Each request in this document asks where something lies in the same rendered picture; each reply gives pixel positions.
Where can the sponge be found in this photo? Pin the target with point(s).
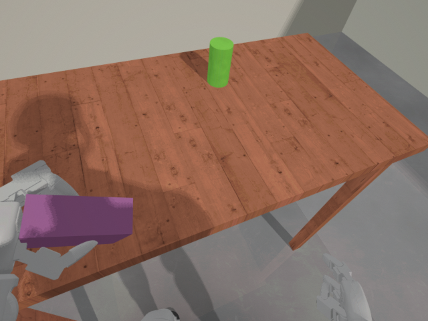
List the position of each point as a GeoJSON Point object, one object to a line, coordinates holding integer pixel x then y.
{"type": "Point", "coordinates": [63, 220]}

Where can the robot left foot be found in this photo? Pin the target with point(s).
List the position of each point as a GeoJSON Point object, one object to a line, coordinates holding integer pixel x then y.
{"type": "Point", "coordinates": [176, 315]}

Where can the left robot hand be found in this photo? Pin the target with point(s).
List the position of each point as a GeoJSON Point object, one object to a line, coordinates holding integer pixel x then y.
{"type": "Point", "coordinates": [36, 179]}

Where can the right robot hand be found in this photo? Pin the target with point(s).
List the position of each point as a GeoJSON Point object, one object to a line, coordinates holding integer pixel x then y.
{"type": "Point", "coordinates": [349, 301]}

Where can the table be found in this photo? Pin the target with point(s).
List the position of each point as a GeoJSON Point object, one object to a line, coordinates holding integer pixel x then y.
{"type": "Point", "coordinates": [292, 121]}

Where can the left robot forearm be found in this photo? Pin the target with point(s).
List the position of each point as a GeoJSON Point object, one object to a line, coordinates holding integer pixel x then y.
{"type": "Point", "coordinates": [8, 303]}

